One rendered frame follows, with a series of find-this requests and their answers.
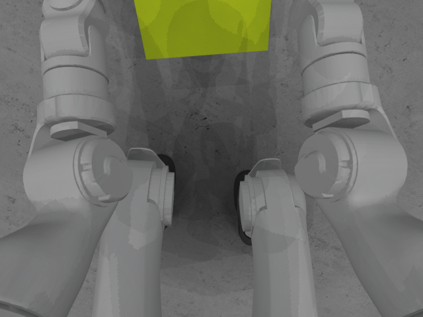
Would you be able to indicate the robot shin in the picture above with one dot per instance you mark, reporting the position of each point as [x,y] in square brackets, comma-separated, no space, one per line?
[145,154]
[272,164]

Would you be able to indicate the robot left forearm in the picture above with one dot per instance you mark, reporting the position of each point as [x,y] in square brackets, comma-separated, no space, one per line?
[75,73]

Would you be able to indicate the carton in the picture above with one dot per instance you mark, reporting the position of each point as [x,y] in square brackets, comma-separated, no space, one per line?
[182,28]

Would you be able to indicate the robot right forearm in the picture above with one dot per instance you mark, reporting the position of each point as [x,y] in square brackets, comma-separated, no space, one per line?
[333,65]

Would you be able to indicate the robot right shin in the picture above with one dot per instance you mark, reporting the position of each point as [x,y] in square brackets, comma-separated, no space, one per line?
[272,164]

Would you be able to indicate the robot left shin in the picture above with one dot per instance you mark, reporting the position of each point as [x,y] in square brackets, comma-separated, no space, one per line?
[145,154]

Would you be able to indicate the left robot upper arm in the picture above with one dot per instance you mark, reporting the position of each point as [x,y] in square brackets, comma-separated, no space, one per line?
[75,187]

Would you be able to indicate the right robot upper arm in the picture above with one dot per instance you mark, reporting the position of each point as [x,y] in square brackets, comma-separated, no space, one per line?
[354,176]

